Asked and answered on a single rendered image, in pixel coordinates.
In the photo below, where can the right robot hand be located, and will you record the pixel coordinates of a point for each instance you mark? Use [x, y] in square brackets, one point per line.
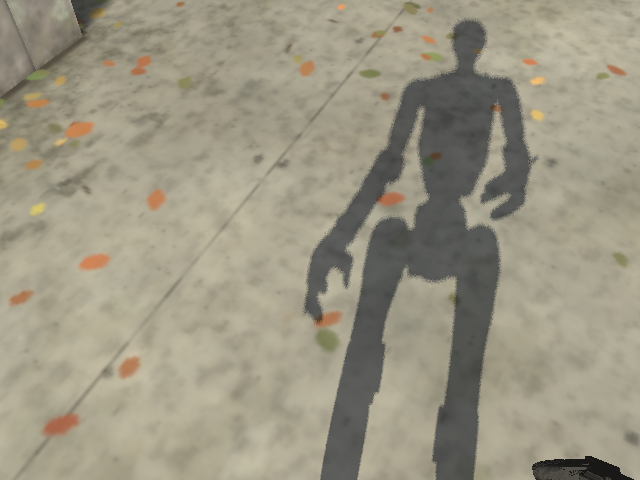
[589, 468]

